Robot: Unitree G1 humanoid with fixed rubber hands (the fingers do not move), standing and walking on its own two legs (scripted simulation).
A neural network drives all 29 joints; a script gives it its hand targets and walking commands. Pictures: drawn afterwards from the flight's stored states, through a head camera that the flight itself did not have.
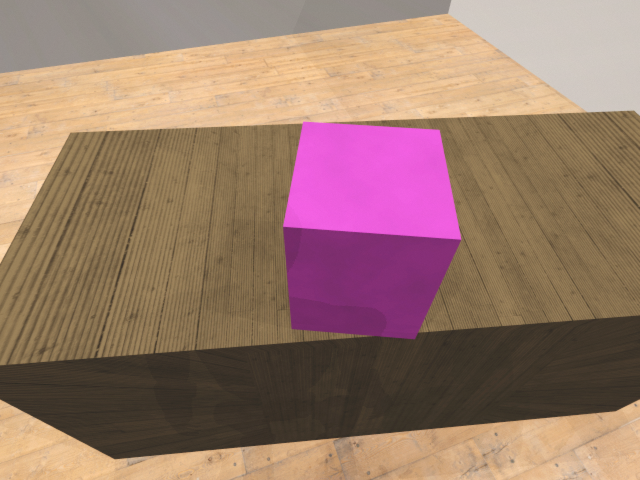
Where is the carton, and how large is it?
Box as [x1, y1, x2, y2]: [283, 122, 460, 338]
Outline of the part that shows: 303,122 283,224 291,327 297,329 414,338 460,241 460,235 439,130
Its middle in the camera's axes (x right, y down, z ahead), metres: +0.07 -0.01 +0.60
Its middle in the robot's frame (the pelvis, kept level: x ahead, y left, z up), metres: +0.45 -0.05 +0.02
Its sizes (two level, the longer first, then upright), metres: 0.210 0.200 0.250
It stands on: a pedestal, 0.66 m high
